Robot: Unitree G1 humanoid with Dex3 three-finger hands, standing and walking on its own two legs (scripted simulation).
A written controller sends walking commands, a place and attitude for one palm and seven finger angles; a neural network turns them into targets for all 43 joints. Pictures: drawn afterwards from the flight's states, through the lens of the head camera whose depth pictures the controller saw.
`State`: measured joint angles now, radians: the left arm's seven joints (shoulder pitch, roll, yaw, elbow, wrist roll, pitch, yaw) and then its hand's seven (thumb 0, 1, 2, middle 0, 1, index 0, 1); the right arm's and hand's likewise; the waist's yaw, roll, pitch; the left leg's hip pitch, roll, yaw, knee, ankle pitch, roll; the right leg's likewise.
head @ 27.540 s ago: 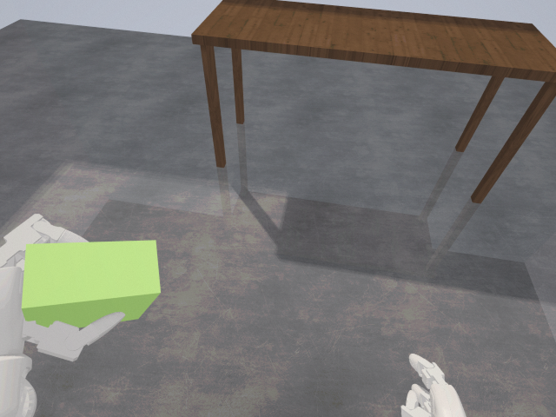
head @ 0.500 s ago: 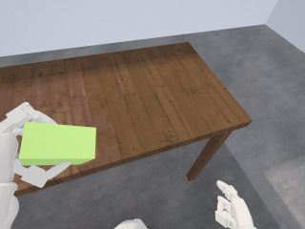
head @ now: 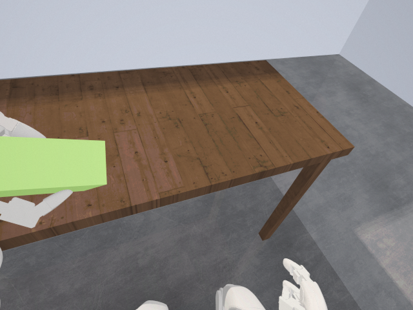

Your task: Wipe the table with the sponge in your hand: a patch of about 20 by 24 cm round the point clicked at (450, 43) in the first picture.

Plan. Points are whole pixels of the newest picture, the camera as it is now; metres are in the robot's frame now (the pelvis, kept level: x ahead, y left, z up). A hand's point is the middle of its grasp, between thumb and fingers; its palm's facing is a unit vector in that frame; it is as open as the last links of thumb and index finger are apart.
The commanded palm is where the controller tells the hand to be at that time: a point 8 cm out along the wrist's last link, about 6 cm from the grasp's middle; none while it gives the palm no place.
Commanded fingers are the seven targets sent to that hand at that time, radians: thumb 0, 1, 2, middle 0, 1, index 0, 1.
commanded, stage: come to a stop and stand still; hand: left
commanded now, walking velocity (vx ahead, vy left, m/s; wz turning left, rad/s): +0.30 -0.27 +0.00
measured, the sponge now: (64, 169) +0.24 +0.25 +0.17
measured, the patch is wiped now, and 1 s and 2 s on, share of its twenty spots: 0.00 0.00 0.00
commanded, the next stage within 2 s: look again from close up in 1.06 s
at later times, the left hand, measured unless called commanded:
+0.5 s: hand (23, 222) +0.16 +0.24 +0.19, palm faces +0.38 -0.85 -0.38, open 10.1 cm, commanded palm +0.10 +0.28 +0.22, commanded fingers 0.00 0.10 1.30 -1.20 -1.60 -1.20 -1.60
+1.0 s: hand out of the picture +0.11 +0.26 +0.18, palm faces +0.45 -0.80 -0.39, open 10.1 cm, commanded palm +0.05 +0.28 +0.22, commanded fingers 0.00 0.10 1.30 -1.20 -1.60 -1.20 -1.60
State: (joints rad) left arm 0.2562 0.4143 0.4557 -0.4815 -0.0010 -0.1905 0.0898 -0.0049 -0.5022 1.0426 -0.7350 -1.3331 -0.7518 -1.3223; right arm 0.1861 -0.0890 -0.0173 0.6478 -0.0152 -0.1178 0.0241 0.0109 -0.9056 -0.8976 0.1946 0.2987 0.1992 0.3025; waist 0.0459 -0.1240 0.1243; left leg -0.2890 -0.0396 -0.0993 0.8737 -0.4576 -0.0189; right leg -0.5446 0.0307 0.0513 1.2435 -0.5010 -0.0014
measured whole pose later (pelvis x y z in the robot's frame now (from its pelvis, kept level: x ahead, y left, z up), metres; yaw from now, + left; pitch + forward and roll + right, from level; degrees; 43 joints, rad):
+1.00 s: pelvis -0.09 -0.01 +0.03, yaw +4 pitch +0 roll +2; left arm 0.42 0.34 0.34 -0.49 -0.01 -0.15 0.13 -0.01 -0.50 1.04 -0.73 -1.33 -0.75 -1.32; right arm 0.27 -0.21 -0.02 0.64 -0.01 -0.15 -0.04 0.01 -0.90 -0.90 0.20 0.30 0.20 0.30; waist 0.03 -0.07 0.07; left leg -0.23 0.00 0.01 0.59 -0.32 0.04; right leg -0.40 -0.01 -0.06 0.62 -0.22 -0.06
